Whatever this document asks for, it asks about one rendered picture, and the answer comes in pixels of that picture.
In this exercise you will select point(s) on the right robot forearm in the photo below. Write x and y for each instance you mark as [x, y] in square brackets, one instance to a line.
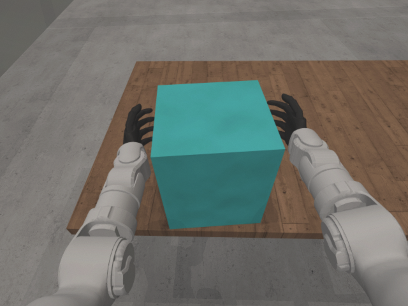
[328, 181]

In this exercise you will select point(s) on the robot left upper arm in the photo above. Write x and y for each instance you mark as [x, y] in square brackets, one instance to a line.
[94, 272]

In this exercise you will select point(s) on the robot right upper arm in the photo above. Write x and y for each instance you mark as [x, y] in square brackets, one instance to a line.
[367, 243]

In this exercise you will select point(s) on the robot right hand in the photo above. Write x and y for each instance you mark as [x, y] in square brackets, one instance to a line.
[293, 117]

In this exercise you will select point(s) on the carton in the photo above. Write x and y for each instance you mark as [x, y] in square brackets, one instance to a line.
[215, 152]

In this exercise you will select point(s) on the left robot forearm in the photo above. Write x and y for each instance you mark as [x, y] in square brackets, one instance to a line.
[115, 212]

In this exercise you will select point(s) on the table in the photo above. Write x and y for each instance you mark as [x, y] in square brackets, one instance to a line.
[359, 108]

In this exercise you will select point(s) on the robot left hand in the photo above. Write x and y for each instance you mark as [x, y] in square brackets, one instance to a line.
[132, 132]

